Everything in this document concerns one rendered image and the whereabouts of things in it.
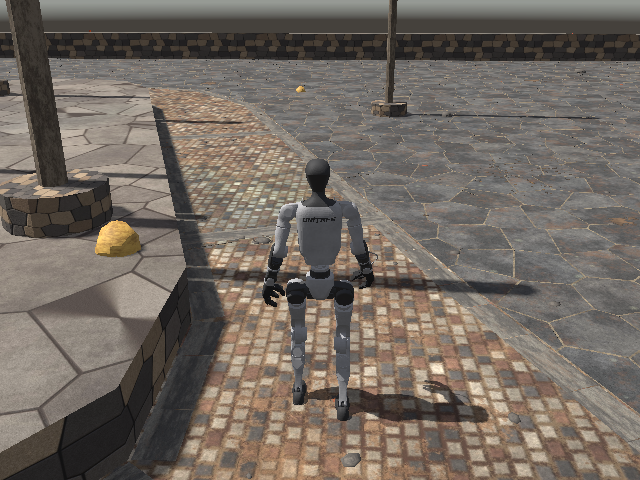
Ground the robot left shin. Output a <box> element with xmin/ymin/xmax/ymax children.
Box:
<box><xmin>291</xmin><ymin>327</ymin><xmax>305</xmax><ymax>392</ymax></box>

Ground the left robot upper arm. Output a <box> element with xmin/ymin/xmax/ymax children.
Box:
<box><xmin>272</xmin><ymin>202</ymin><xmax>298</xmax><ymax>259</ymax></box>

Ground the left robot hand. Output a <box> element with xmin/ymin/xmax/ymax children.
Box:
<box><xmin>262</xmin><ymin>283</ymin><xmax>285</xmax><ymax>307</ymax></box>

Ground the robot right forearm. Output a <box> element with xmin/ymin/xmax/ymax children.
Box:
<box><xmin>355</xmin><ymin>240</ymin><xmax>373</xmax><ymax>274</ymax></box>

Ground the right robot upper arm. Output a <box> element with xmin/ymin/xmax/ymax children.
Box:
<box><xmin>339</xmin><ymin>201</ymin><xmax>366</xmax><ymax>255</ymax></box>

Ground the right robot hand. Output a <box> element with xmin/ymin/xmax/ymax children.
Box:
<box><xmin>351</xmin><ymin>270</ymin><xmax>374</xmax><ymax>289</ymax></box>

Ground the robot left forearm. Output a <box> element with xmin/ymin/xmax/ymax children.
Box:
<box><xmin>264</xmin><ymin>243</ymin><xmax>283</xmax><ymax>286</ymax></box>

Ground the left robot foot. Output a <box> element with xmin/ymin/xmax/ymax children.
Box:
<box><xmin>292</xmin><ymin>380</ymin><xmax>306</xmax><ymax>405</ymax></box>

